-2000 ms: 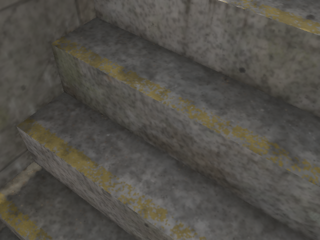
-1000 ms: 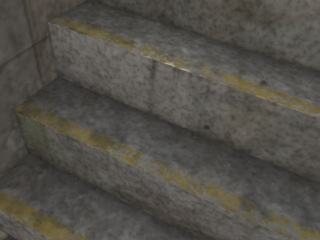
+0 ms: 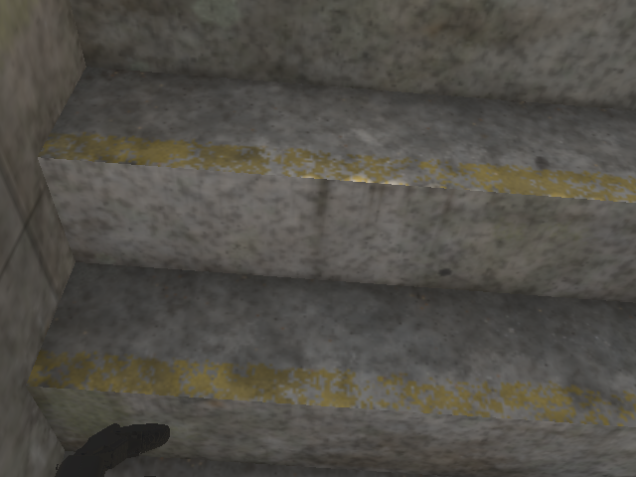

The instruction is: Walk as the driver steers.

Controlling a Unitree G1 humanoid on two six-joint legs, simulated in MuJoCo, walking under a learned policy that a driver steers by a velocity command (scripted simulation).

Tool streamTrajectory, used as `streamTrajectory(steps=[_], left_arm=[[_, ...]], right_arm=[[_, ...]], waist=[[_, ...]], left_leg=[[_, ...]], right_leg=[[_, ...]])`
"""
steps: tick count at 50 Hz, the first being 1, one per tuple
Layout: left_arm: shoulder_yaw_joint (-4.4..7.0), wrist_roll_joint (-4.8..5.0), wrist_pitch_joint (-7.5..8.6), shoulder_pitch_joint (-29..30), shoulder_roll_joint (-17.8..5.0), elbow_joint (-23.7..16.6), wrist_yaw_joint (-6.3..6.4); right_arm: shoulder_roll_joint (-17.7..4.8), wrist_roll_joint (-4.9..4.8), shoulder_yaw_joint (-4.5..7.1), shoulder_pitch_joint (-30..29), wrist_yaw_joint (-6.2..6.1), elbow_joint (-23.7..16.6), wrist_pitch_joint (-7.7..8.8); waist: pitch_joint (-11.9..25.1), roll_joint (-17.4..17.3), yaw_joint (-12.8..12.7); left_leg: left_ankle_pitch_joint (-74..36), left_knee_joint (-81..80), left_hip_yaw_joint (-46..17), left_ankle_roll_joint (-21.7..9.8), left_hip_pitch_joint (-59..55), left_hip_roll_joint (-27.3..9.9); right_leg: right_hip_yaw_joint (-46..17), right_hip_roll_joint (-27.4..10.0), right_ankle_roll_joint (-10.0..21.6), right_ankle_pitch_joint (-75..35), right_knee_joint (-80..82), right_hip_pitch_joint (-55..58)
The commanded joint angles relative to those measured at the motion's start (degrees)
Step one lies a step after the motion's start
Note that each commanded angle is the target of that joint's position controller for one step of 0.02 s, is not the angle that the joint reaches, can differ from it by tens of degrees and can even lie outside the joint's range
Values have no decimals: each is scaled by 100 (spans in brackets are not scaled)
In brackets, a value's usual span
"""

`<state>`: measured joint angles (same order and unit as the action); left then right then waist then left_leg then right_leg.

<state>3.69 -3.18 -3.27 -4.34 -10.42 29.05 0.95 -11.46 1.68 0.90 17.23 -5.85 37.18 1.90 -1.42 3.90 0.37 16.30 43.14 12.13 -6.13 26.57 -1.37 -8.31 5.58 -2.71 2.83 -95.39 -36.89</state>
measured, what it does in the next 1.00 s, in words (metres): goes down, backwards, turning right: right foot 0.22 m lower, then left foot 0.22 m higher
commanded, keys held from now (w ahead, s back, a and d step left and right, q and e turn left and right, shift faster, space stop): e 0.30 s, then w+e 0.70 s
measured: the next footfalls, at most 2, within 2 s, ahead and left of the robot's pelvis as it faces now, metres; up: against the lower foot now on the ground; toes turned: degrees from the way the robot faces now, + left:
right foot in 0.46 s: -0.13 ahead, -0.11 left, -0.22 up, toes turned -10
left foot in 0.90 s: +0.01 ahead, +0.19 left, +0.00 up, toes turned -25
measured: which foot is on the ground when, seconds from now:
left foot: down 0.00-0.44, up 0.46-0.88, down 0.90-1.00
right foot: up 0.00-0.44, down 0.46-0.92, up 0.94-1.00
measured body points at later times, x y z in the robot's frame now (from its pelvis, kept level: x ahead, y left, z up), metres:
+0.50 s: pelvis -0.10 +0.00 -0.17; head -0.09 -0.03 +0.28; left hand +0.01 +0.25 -0.28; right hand +0.13 -0.24 -0.21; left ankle +0.00 +0.08 -0.65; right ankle -0.17 -0.09 -0.91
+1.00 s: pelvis -0.14 +0.11 -0.16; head -0.11 +0.12 +0.29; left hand +0.08 +0.32 -0.29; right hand +0.01 -0.15 -0.19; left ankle -0.03 +0.20 -0.71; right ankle -0.22 -0.04 -0.84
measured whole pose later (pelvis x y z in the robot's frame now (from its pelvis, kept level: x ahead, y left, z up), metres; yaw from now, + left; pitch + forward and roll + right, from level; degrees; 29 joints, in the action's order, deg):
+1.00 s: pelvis -0.14 +0.11 -0.16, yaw -32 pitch +1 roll +3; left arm 8.0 -2.9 -1.6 -15.3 -15.4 44.2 0.2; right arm -3.1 0.8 -3.9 -1.1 -4.0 26.6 -2.1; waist -1.4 5.5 -1.9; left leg 54.2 91.9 4.9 -4.3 48.6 -3.4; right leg -14.9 1.1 1.4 8.5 -57.1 -28.7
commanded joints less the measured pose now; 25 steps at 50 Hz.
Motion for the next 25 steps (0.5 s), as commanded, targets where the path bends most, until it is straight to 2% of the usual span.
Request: streamTrajectory(steps=[1, 2, 3, 4, 5, 6, 7, 8, 9, 10, 12, 13, 14, 15, 16, 17, 18, 19, 20, 21, 22, 23, 24, 25], left_arm=[[190, 25, -74, -584, -391, 16, 63], [223, -21, -110, -653, -346, 82, 80], [259, -27, -122, -544, -364, 52, 88], [230, -82, -138, -471, -322, 60, 23], [260, 57, -28, -484, -360, 119, -21], [381, 26, -63, -324, -695, 209, -120], [423, 12, -73, -407, -757, 328, -127], [410, 27, -47, -583, -714, 431, -151], [399, 53, -27, -688, -664, 433, -169], [420, 24, 14, -720, -718, 478, -124], [440, 2, 81, -790, -783, 495, -86], [385, 26, 97, -832, -807, 486, -145], [328, 108, 114, -921, -690, 564, -186], [297, 186, 130, -925, -679, 614, -181], [300, 163, 123, -900, -698, 698, -157], [300, 54, 164, -894, -729, 844, -142], [259, -1, 240, -1203, -614, 926, -108], [210, -4, 234, -1485, -523, 1060, -8], [189, -22, 272, -1542, -501, 1300, 11], [140, -103, 334, -1858, -204, 1430, 63], [72, -153, 448, -1967, -92, 1610, 49], [4, -246, 603, -1935, -16, 1698, 14], [46, -308, 779, -1621, -612, 1299, -29], [302, -370, 857, -1687, -1650, 943, -40]], right_arm=[[-809, -67, 280, -624, -39, -700, 273], [-823, -136, 318, -500, -51, -684, 214], [-774, -104, 321, -420, -100, -728, 111], [-658, -16, 286, -382, -105, -791, 59], [-620, 75, 225, -609, -89, -931, -49], [-613, -13, 209, -1005, -61, -1173, -26], [-653, -65, 210, -1120, -44, -1196, 42], [-683, -78, 220, -1185, -52, -1192, 92], [-746, -88, 219, -1240, -72, -1192, 125], [-675, -75, 201, -1388, -38, -1238, 140], [-637, -72, 165, -1556, -28, -1389, 87], [-607, -47, 168, -1605, -67, -1304, 38], [-596, 11, 174, -1696, -65, -1276, -22], [-567, 33, 177, -1568, -99, -1199, -129], [-518, -9, 174, -1340, -132, -1244, -210], [-467, -96, 202, -1367, -195, -1283, -324], [-533, -159, 237, -1626, -249, -1322, -380], [-404, -218, 221, -1786, -242, -1469, -373], [-188, -263, 200, -1691, -292, -1443, -415], [-113, -266, 191, -2115, -233, -1425, -387], [120, -359, 177, -2031, -186, -1306, -430], [485, -369, 99, -2145, -111, -1241, -462], [512, -299, 209, -2061, 63, -1375, -398], [584, -130, 111, -2229, 52, -1562, -264]], waist=[[63, -432, -309], [66, -594, -280], [137, -686, -205], [250, -774, -99], [407, -1095, -45], [437, -846, -260], [548, -710, -319], [754, -788, -454], [809, -879, -484], [867, -1079, -439], [796, -1338, -440], [665, -1072, -569], [592, -1115, -649], [561, -1276, -556], [576, -1562, -340], [604, -1535, -222], [655, -1564, -473], [728, -1604, -526], [781, -1018, -439], [616, -236, -823], [568, 705, -842], [404, 1557, -842], [513, 1897, -337], [1225, 1428, -484]], left_leg=[[1136, -1995, -2116, -133, -486, -1387], [1114, -1859, -2132, -124, -696, -1489], [1242, -1678, -2178, -243, -910, -1631], [1597, -1303, -2019, -387, -966, -1588], [1691, -1073, -1885, -557, -978, -1574], [1601, -869, -2196, -491, -566, -1756], [1672, -569, -1969, -482, -360, -1802], [2090, -398, -1973, -429, -247, -1833], [2261, -350, -1978, -397, -192, -1914], [2655, -367, -2178, -409, -186, -2087], [3176, -233, -2201, -327, 41, -2238], [3342, -134, -1824, -95, 126, -2080], [3333, -8, -1568, 40, 308, -1993], [3311, 30, -1353, 81, 304, -2000], [3273, 183, -1375, 40, 171, -2005], [3308, 385, -1449, 23, 216, -1988], [3213, 590, -1447, 60, 166, -2060], [3047, 883, -1191, 82, 425, -2008], [2663, 1377, -1027, 129, 855, -1868], [2417, 2312, -436, 282, 1145, -1631], [2188, 4030, -40, 315, 1106, -1273], [1836, 6765, 341, 395, 1799, -811], [2298, 9472, -125, 751, 3742, -416], [2217, 10663, -744, 945, 4621, -239]], right_leg=[[-25, 134, -95, -611, 572, -212], [-110, 100, -191, -477, 748, -206], [-13, 60, -236, -312, 770, -418], [101, 33, -137, -215, 517, -539], [178, 17, -140, -76, 395, -599], [-55, 24, -26, -228, 293, -296], [194, 101, 72, -480, 231, -103], [166, 27, 196, -589, 286, 94], [233, -16, 252, -542, 215, 157], [275, -62, 262, -568, 100, 97], [278, -173, 301, -451, 303, 116], [268, -400, 456, -447, 1771, 324], [450, -509, 644, -366, 2859, 678], [693, -666, 849, 54, 4125, 966], [896, -699, 1016, 481, 4917, 1094], [1121, -775, 1179, 63, 5542, 1292], [1187, -986, 1328, -502, 6356, 1501], [1411, -1119, 1393, -1167, 6986, 1954], [1349, -1114, 1448, -1584, 7323, 2417], [1292, -975, 1505, -1787, 7440, 2359], [1211, -966, 1579, -1749, 7959, 2258], [875, -1105, 1589, -2509, 7960, 2264], [-760, -1678, 1781, -6816, 6319, 2696], [-1848, -2354, 2609, -6480, 6836, 3611]])
Velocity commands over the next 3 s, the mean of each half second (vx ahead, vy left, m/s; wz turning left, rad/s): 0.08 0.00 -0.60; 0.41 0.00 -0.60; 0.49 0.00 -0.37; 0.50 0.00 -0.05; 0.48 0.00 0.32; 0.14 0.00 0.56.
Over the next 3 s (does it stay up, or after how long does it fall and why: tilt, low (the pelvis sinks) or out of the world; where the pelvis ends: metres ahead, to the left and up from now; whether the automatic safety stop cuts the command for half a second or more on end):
stays up -0.84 0.05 -0.86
